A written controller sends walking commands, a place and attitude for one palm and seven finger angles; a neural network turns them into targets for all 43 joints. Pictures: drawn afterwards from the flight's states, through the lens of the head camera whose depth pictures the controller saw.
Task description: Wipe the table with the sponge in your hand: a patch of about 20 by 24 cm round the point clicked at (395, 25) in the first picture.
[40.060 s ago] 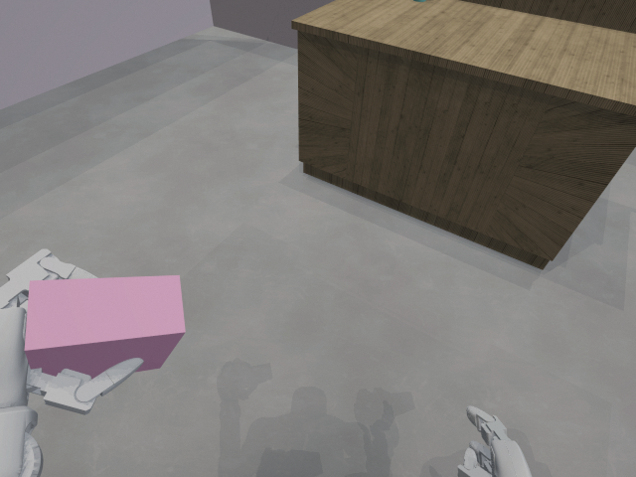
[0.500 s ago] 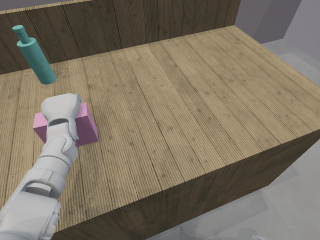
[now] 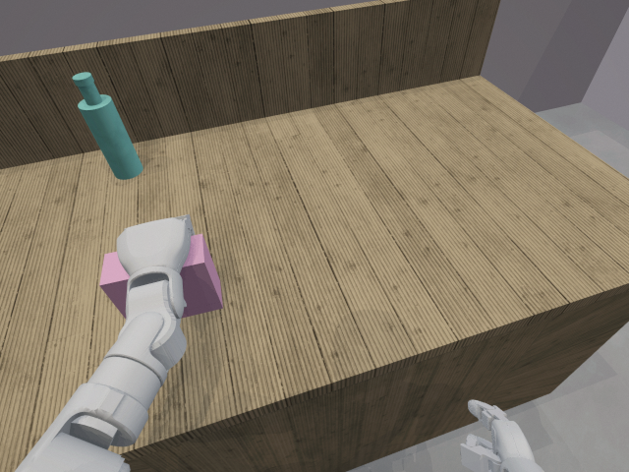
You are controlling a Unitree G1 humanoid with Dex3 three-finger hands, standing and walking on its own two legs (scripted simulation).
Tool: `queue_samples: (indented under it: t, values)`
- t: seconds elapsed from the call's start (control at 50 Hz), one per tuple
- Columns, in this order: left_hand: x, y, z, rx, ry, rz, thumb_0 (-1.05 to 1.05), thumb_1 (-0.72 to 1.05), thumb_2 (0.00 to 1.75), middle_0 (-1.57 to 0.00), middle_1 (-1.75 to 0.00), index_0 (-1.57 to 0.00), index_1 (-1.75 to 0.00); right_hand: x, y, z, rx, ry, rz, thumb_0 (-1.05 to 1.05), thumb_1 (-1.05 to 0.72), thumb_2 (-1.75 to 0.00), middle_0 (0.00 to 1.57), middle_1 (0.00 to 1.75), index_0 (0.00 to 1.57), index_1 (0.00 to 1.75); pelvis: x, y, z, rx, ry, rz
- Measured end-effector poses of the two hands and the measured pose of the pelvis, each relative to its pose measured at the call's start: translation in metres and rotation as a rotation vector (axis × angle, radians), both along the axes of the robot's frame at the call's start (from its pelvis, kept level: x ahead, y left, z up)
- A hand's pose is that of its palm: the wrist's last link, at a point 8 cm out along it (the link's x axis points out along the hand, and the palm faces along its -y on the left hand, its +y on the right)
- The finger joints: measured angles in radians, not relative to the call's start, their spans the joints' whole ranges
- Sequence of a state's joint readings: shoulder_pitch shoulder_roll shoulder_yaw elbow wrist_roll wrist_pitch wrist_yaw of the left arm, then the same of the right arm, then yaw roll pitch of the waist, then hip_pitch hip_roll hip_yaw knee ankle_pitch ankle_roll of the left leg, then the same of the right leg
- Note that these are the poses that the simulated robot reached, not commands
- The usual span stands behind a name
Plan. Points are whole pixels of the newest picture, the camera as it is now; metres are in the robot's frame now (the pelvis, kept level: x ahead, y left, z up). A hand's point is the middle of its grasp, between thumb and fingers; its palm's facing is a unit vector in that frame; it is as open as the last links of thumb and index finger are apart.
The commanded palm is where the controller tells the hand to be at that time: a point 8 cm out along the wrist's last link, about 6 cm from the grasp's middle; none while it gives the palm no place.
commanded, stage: wipe back along the middle lane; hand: left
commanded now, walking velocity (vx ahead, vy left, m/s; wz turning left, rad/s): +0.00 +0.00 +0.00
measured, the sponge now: (171, 289) +0.35 +0.26 +0.02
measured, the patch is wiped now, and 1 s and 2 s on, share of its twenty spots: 0.60 0.75 0.75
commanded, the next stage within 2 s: slide across to the third lane in 0.74 s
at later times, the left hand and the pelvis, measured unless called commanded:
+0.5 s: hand (171, 300) +0.31 +0.23 +0.06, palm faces +0.05 -0.05 -1.00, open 10.0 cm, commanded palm +0.26 +0.21 +0.09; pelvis -0.01 -0.01 +0.00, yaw -1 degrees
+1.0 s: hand (175, 323) +0.27 +0.21 +0.06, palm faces +0.04 -0.07 -1.00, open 10.0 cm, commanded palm +0.24 +0.18 +0.10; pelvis -0.02 -0.01 +0.00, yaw -1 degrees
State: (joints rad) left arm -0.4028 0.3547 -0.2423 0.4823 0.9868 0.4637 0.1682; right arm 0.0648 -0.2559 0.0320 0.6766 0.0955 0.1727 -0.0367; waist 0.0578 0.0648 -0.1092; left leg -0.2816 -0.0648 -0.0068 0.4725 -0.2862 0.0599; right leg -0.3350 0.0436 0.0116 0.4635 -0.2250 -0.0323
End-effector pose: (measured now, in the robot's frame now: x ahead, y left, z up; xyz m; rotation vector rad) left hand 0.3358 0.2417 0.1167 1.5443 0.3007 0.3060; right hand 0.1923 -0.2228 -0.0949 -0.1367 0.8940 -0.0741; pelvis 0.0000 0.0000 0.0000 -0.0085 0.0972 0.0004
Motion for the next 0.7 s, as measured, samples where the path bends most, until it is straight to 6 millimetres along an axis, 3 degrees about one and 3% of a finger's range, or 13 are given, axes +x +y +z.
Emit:
queue_samples:
  t: [0.22,0.7]
  values:
    - [-0.024,-0.01,0.0,-0.021,-0.022,-0.009,0.02,-0.49,1.08,-0.66,-1.43,-0.71,-1.42,0.01,0.001,0.009,0.017,-0.055,0.017,0.01,-0.91,-0.9,0.2,0.3,0.2,0.3,-0.001,-0.001,0.0,0.003,-0.026,-0.011]
    - [-0.07,-0.027,0.0,-0.058,-0.047,-0.01,0.02,-0.49,1.07,-0.64,-1.44,-0.72,-1.4,0.009,-0.003,0.019,0.05,-0.126,0.03,0.02,-0.91,-0.9,0.2,0.3,0.2,0.3,-0.012,-0.009,0.0,0.01,-0.076,-0.03]
